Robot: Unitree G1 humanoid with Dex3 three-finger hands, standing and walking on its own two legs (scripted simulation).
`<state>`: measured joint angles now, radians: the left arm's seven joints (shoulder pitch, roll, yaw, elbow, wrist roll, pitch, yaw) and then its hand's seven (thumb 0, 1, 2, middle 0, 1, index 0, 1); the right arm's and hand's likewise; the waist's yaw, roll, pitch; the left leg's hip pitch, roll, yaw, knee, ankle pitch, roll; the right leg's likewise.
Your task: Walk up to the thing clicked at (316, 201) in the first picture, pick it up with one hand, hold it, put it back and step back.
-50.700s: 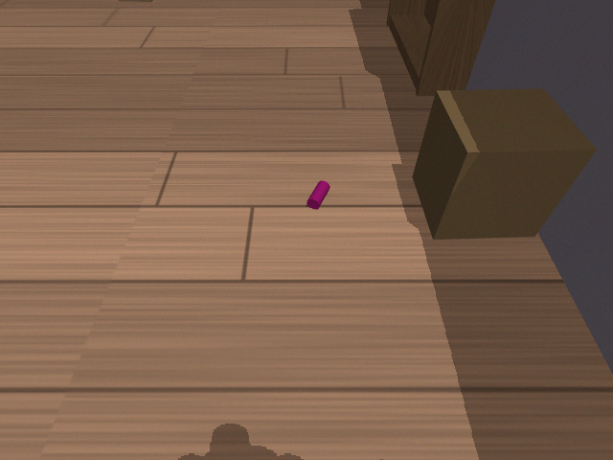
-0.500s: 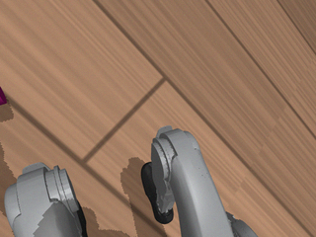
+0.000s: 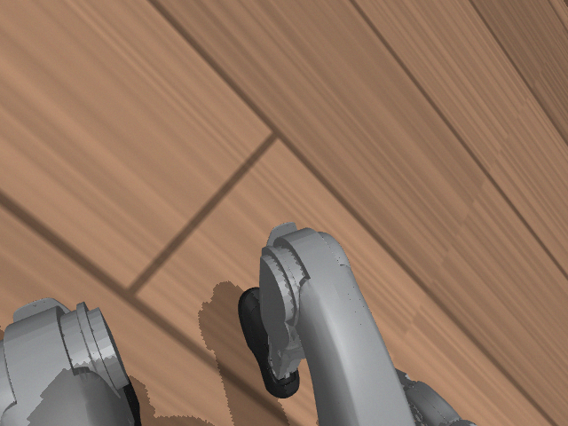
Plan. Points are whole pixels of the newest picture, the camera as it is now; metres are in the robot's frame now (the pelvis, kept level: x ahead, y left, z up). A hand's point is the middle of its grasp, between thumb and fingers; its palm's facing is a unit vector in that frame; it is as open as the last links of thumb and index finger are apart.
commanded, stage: rest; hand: left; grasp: from above
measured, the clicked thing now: out of the picture +0.46 +0.34 -0.25
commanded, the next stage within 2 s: open in 0.82 s
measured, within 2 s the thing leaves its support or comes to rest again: rests again in 1.20 s
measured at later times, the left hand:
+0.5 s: hand out of the picture +0.45 +0.33 -0.25, palm faces -0.45 -0.16 -0.88, open 8.9 cm
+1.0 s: hand out of the picture +0.45 +0.33 -0.25, palm faces -0.45 -0.17 -0.88, open 8.9 cm
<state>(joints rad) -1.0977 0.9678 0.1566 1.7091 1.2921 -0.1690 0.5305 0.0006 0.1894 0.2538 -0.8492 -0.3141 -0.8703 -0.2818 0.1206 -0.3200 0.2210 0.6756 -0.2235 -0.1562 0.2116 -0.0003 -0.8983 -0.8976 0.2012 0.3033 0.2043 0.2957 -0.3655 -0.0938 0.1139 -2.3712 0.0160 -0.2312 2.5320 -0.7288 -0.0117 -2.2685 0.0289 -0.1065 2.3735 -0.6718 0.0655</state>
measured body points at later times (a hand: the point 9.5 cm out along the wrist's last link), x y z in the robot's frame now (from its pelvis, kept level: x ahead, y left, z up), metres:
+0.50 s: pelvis +0.00 +0.00 +0.00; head +0.28 +0.12 +0.32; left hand +0.47 +0.33 -0.20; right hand +0.03 -0.26 -0.06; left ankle +0.06 +0.13 -0.27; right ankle +0.11 -0.13 -0.27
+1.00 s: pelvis +0.00 +0.00 +0.00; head +0.28 +0.13 +0.32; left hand +0.47 +0.34 -0.20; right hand +0.04 -0.25 -0.05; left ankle +0.06 +0.13 -0.27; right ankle +0.11 -0.13 -0.27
